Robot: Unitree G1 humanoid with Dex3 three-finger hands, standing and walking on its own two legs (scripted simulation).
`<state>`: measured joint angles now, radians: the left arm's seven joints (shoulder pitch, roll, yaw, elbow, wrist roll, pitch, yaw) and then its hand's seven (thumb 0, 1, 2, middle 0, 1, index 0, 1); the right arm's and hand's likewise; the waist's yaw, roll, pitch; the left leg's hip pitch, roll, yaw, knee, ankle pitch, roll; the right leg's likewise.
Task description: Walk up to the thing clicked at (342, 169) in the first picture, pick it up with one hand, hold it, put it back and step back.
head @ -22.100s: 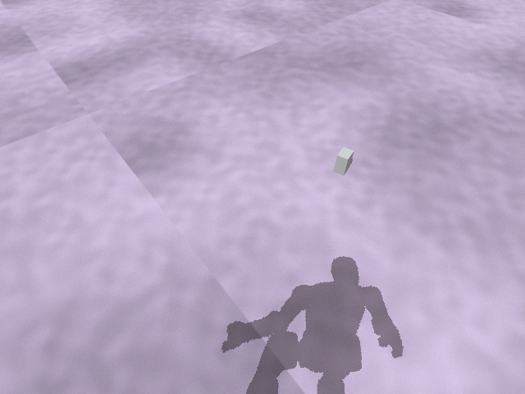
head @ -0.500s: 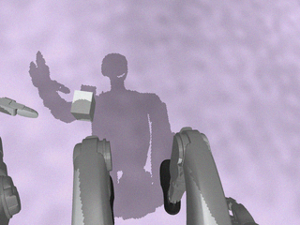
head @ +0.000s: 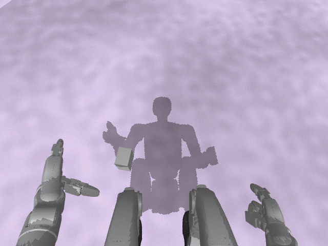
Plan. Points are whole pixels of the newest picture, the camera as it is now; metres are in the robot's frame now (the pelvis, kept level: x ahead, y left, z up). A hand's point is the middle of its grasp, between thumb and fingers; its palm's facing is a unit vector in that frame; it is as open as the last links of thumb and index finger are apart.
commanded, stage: home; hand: left
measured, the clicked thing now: (124, 159) +0.44 +0.18 -0.53
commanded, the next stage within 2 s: none
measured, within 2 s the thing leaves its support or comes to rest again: neither
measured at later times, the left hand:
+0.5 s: hand (63, 196) +0.22 +0.19 +0.07, palm faces +0.12 -0.94 -0.30, open 17.6 cm
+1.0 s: hand (67, 202) +0.21 +0.18 +0.08, palm faces +0.13 -0.95 -0.28, open 17.4 cm
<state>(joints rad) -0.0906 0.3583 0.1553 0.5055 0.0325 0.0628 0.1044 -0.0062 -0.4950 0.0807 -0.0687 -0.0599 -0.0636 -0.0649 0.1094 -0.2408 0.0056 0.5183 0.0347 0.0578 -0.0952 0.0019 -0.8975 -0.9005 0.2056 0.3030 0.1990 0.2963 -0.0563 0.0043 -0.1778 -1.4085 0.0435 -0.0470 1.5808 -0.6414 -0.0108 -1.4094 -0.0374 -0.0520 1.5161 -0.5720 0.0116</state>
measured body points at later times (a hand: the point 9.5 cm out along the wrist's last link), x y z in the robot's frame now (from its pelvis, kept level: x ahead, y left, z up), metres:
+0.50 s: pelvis +0.05 +0.01 +0.13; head +0.07 +0.01 +0.58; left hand +0.21 +0.24 +0.09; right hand +0.21 -0.23 +0.05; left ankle +0.04 +0.12 -0.55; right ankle +0.07 -0.13 -0.55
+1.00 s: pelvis +0.05 +0.00 +0.14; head +0.07 +0.00 +0.59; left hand +0.20 +0.23 +0.10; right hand +0.21 -0.24 +0.06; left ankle +0.04 +0.12 -0.55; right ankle +0.07 -0.13 -0.55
